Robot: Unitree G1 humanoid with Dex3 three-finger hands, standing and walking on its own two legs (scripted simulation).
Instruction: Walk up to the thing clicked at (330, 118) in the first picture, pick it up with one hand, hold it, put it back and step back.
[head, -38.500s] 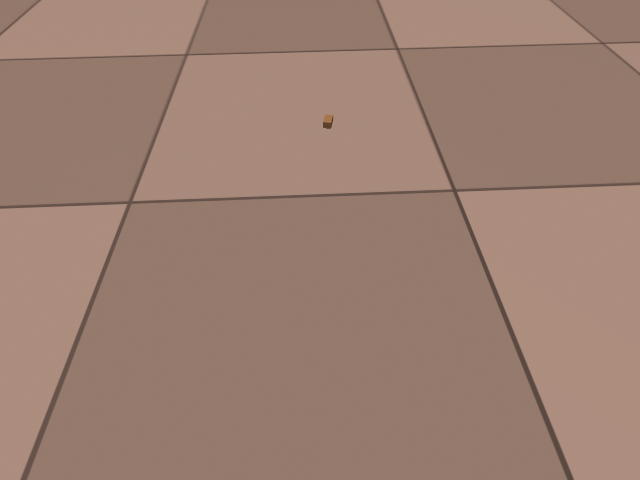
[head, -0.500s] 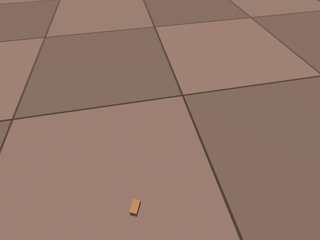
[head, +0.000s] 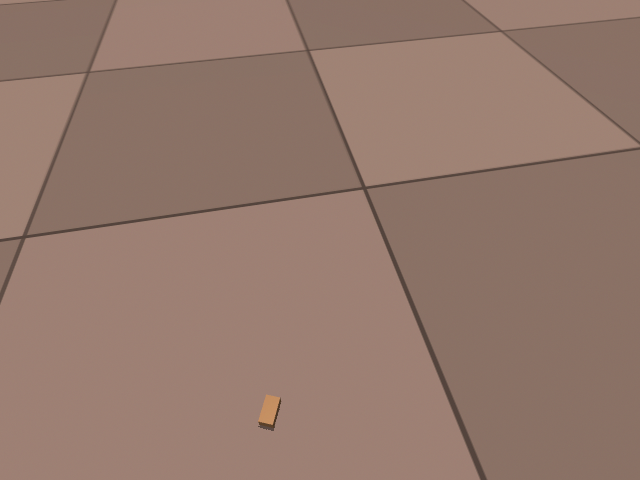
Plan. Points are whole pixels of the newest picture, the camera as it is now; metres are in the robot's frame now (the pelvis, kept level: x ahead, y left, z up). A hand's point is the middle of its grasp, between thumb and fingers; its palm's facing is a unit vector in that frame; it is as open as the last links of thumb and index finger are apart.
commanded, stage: stand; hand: left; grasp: from above
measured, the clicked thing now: (269, 411) +0.43 +0.17 -0.77
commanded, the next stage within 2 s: step back in 0.12 s
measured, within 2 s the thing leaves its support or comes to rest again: neither
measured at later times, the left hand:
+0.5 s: hand out of the picture +0.09 +0.30 -0.18, palm faces -0.03 -0.92 -0.39, open 7.4 cm
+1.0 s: hand out of the picture -0.08 +0.26 -0.15, palm faces -0.05 -0.91 -0.41, open 7.4 cm
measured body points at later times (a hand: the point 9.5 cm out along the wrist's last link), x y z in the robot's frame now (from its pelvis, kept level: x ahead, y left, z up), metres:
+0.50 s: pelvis -0.07 +0.03 -0.03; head +0.00 +0.05 +0.41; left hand +0.09 +0.35 -0.15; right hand +0.01 -0.30 -0.14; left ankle -0.03 +0.14 -0.75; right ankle -0.04 -0.12 -0.71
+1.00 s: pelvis -0.19 +0.01 -0.02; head -0.13 -0.02 +0.43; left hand -0.08 +0.31 -0.12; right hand -0.12 -0.31 -0.15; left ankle -0.20 +0.14 -0.68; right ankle -0.16 -0.10 -0.75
